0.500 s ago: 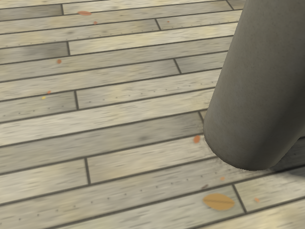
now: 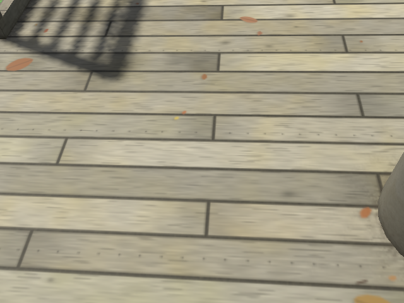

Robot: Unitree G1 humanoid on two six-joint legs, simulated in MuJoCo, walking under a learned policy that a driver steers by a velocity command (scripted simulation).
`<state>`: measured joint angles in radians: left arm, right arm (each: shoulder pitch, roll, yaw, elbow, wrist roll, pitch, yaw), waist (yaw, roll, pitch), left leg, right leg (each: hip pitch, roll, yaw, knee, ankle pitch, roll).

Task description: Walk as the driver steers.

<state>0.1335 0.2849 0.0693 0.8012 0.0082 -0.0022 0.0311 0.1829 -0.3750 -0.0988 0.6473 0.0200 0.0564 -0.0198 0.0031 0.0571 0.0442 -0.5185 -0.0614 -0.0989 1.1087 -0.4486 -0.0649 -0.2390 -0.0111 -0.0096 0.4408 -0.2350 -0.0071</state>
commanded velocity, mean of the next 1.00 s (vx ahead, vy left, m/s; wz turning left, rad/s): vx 0.23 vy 0.00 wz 0.23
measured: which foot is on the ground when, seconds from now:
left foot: up 0.00-0.22, down 0.24-0.78, up 0.80-1.00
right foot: down 0.00-0.24, up 0.26-0.76, down 0.78-1.00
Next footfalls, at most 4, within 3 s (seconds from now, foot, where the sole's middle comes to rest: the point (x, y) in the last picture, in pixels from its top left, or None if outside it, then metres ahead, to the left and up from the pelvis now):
0.24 left None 0.02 0.16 -0.78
0.78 right None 0.21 -0.06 -0.78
1.30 left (160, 284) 0.52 0.22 -0.78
1.70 right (228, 250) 0.63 -0.01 -0.78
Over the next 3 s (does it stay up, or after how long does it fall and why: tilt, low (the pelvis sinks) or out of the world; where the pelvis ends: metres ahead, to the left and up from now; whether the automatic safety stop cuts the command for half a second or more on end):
stays up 0.94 0.09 0.00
